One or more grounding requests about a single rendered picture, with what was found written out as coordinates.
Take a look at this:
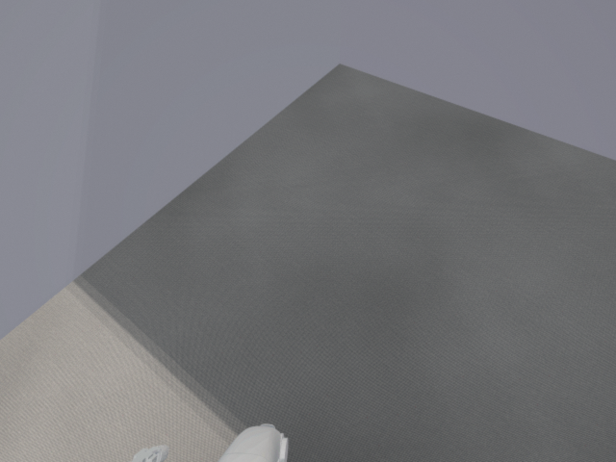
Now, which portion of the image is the robot left thigh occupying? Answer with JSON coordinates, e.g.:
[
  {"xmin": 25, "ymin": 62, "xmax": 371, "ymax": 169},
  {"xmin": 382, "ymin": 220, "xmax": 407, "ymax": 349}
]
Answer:
[{"xmin": 218, "ymin": 426, "xmax": 288, "ymax": 462}]

